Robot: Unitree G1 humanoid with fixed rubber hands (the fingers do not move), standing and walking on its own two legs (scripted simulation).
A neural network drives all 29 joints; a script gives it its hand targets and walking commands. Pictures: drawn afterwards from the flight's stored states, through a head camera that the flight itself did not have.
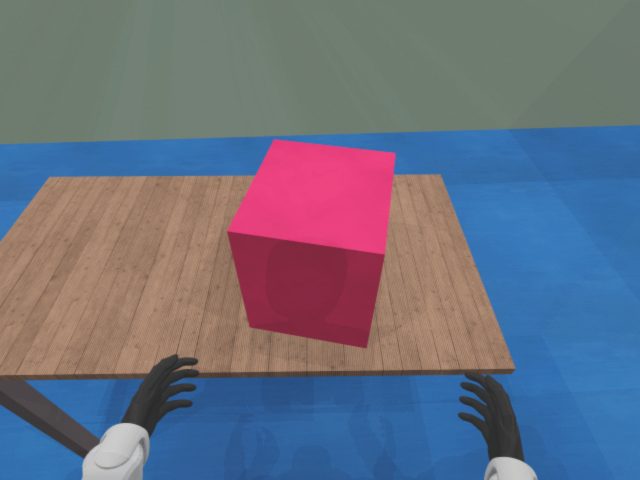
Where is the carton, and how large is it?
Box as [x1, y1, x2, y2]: [227, 139, 395, 347]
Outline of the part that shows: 274,139 227,230 249,326 366,347 384,256 395,153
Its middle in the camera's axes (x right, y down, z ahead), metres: +0.00 +0.00 +0.66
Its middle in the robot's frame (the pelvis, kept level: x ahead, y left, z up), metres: +0.50 +0.03 +0.00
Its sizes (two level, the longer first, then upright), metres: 0.228 0.207 0.239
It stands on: a table, 0.65 m high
